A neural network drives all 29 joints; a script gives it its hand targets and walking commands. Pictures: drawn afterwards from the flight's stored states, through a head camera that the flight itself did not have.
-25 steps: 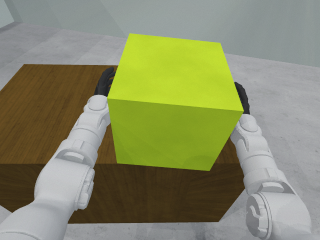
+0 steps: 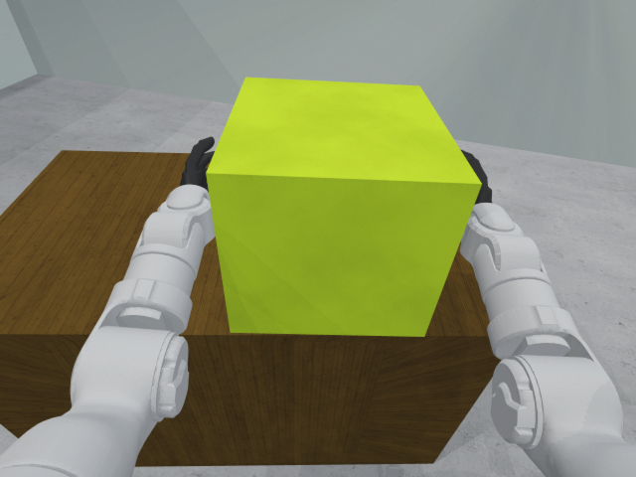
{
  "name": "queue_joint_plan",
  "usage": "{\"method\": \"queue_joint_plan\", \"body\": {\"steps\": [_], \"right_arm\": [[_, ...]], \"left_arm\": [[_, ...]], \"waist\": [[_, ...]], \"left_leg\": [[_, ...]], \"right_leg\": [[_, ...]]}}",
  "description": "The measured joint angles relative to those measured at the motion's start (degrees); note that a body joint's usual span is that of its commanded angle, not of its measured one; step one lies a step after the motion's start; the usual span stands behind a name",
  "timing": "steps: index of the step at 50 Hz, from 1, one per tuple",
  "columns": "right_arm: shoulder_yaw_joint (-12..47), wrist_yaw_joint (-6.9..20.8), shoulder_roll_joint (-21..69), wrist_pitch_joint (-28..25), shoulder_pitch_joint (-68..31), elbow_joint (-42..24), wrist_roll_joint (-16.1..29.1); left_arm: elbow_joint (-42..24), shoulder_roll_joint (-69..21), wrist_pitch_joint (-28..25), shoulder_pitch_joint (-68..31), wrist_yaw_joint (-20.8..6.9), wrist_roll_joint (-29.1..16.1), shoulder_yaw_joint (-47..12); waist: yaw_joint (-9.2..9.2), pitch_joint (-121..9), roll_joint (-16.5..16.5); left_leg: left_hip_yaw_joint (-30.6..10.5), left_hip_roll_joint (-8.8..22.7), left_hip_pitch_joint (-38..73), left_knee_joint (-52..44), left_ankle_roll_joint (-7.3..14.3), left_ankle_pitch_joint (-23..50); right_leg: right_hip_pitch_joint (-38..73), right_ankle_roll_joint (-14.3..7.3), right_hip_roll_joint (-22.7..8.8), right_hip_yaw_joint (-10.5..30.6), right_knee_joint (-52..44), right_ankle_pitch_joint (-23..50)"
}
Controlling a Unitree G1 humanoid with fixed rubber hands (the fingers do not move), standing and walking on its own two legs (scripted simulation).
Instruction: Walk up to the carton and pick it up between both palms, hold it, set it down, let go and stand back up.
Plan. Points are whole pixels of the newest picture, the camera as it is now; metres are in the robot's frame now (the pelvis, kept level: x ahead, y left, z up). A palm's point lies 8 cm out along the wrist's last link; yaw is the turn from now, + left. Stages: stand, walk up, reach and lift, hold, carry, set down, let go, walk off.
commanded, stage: reach and lift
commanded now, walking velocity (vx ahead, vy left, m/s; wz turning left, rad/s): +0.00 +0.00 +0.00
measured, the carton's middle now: (331, 201) +0.45 +0.02 +0.14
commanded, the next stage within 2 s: hold in 0.92 s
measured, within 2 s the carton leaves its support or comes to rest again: neither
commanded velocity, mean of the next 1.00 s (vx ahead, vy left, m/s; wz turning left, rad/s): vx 0.00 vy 0.00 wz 0.00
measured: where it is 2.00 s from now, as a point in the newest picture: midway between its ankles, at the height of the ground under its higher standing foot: outside the picture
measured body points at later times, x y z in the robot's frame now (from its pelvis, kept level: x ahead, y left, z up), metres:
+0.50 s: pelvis +0.00 +0.00 +0.00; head -0.04 +0.01 +0.45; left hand +0.42 +0.18 +0.19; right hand +0.41 -0.18 +0.18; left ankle +0.05 +0.09 -0.73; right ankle +0.06 -0.15 -0.73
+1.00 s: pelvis +0.00 +0.00 +0.00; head -0.06 +0.01 +0.45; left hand +0.41 +0.18 +0.20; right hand +0.40 -0.18 +0.20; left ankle +0.05 +0.09 -0.73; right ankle +0.06 -0.15 -0.73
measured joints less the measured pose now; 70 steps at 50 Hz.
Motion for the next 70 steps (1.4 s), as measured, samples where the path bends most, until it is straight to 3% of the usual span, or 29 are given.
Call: {"method": "queue_joint_plan", "body": {"steps": [13,70], "right_arm": [[0.0,2.0,-1.9,1.0,-0.1,-0.6,1.1],[0.1,1.5,-2.6,9.1,-1.5,-5.4,2.4]], "left_arm": [[-6.9,-1.8,3.8,2.7,2.4,0.4,0.0],[-13.5,-2.2,13.8,1.5,1.7,3.8,2.6]], "waist": [[0.00,0.1,1.3],[0.00,-1.0,1.8]], "left_leg": [[0.0,0.1,0.2,-0.1,0.0,0.0],[0.0,0.1,2.2,-0.5,0.0,1.2]], "right_leg": [[0.7,0.0,0.0,0.0,-1.1,0.5],[2.9,0.5,0.0,0.0,-2.0,2.1]]}}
